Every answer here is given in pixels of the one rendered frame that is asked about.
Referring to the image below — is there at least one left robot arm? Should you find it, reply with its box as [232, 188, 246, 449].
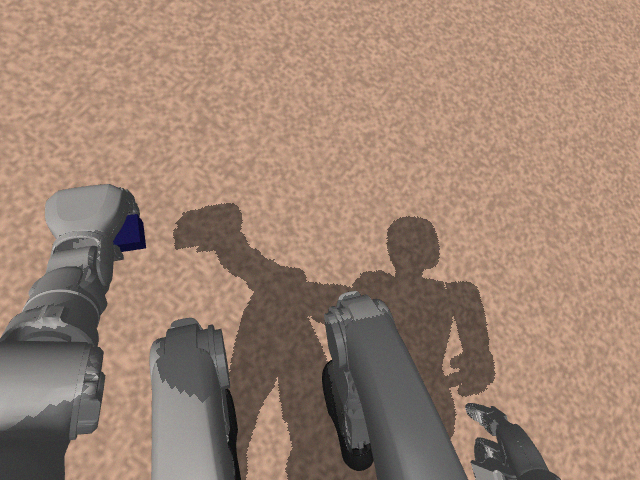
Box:
[0, 231, 114, 480]

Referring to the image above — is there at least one small box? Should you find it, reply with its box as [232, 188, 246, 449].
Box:
[113, 214, 146, 252]

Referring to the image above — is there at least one left robot foot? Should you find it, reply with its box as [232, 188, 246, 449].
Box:
[225, 389, 241, 480]

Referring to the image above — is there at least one left robot hand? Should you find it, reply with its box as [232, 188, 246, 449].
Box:
[45, 184, 140, 261]

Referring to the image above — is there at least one right robot hand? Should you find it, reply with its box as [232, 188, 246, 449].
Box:
[465, 403, 549, 480]

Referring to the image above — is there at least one right robot foot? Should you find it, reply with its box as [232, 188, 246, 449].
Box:
[322, 360, 374, 471]

